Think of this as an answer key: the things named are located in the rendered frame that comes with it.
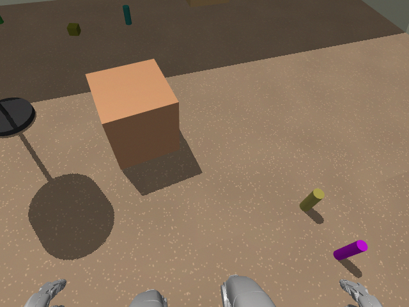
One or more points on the floor lamp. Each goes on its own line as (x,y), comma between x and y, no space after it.
(15,115)

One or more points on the left robot hand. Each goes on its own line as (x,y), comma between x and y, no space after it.
(46,293)

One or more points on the right robot hand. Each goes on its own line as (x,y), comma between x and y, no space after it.
(360,294)

